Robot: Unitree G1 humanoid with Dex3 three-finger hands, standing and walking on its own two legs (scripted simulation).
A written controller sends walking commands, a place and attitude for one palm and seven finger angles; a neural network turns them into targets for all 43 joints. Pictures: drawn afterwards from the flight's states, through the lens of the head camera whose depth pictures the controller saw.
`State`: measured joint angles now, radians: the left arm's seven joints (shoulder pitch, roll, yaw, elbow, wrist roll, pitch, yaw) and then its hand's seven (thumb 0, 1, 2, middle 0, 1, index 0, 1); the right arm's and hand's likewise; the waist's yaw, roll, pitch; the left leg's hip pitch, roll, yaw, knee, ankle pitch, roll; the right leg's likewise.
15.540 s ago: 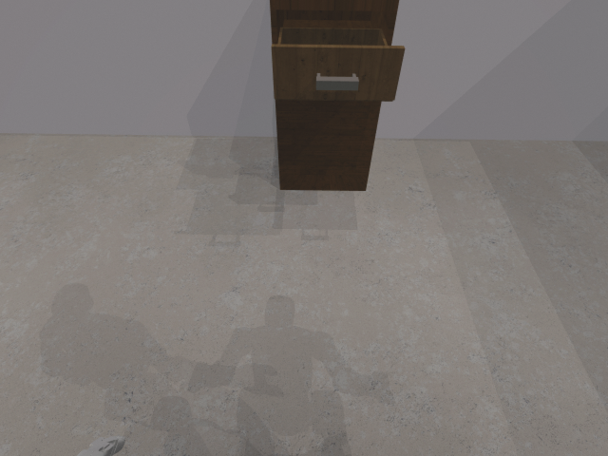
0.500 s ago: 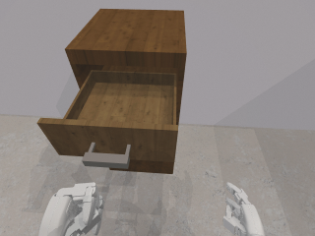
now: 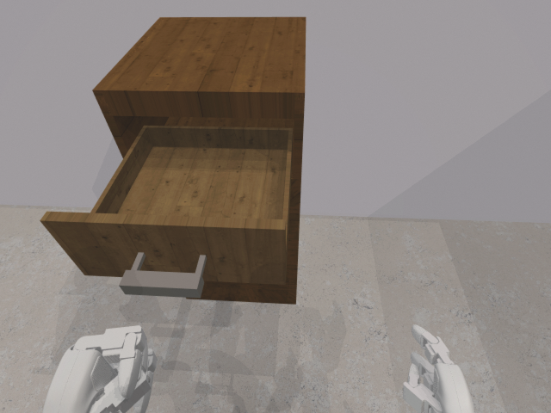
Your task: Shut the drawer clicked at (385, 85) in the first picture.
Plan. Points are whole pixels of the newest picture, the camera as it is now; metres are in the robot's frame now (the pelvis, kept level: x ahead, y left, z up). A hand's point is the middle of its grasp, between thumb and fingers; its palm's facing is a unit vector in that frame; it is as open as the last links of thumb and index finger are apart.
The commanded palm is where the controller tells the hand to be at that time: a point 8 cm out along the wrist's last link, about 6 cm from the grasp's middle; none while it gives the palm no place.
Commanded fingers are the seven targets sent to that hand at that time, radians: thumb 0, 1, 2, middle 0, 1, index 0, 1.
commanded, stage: bring the fist close to the handle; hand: left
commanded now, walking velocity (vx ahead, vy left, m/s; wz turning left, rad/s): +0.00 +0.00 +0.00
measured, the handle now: (167, 271) +0.33 +0.21 +0.01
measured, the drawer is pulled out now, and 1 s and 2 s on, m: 0.30 0.30 0.28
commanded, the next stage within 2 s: push the drawer shut in 1.30 s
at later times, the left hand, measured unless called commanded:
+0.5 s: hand (164, 363) +0.18 +0.15 +0.05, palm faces -0.01 -1.00 -0.03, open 3.3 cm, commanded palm +0.15 +0.22 +0.05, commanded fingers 0.00 0.90 0.90 -1.40 -1.60 -1.40 -1.60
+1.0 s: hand (185, 342) +0.22 +0.15 +0.01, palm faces -0.01 -1.00 -0.03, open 3.3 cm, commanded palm +0.19 +0.21 +0.02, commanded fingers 0.00 0.90 0.90 -1.40 -1.60 -1.40 -1.60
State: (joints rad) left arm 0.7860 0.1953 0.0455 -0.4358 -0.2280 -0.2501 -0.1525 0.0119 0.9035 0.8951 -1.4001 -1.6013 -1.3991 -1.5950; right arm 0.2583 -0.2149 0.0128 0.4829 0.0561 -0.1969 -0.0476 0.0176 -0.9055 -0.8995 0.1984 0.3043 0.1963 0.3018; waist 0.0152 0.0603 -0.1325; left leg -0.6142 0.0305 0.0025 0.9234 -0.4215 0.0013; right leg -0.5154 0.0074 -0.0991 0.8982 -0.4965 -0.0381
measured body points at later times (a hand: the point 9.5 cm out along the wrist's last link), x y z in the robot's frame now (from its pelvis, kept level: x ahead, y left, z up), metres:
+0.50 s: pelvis +0.00 +0.00 -0.01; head +0.04 -0.01 +0.44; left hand +0.17 +0.21 +0.06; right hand +0.18 -0.24 -0.09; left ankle +0.03 +0.12 -0.69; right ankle -0.02 -0.09 -0.69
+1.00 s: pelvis -0.01 +0.01 -0.04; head +0.06 +0.01 +0.40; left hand +0.22 +0.20 +0.01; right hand +0.16 -0.22 -0.13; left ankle +0.03 +0.12 -0.69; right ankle -0.02 -0.09 -0.69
